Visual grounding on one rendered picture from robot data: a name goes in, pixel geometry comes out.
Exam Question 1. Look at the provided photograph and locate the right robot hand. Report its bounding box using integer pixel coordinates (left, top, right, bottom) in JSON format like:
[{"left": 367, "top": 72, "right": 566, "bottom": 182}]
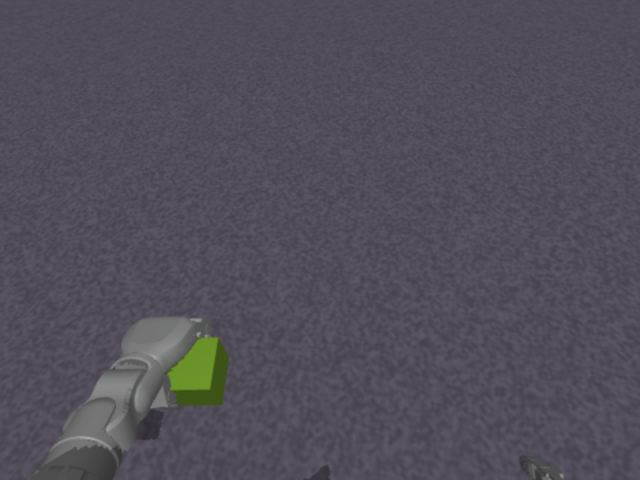
[{"left": 519, "top": 455, "right": 564, "bottom": 480}]

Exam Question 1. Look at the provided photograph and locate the cube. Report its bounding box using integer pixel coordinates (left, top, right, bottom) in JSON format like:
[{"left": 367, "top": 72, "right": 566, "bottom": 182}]
[{"left": 167, "top": 337, "right": 229, "bottom": 406}]

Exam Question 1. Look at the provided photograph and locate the left robot hand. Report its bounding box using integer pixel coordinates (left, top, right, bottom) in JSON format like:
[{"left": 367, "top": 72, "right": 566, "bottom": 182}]
[{"left": 121, "top": 316, "right": 214, "bottom": 410}]

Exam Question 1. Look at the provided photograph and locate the left robot arm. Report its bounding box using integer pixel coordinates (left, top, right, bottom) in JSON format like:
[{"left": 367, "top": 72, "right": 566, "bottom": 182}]
[{"left": 27, "top": 353, "right": 165, "bottom": 480}]

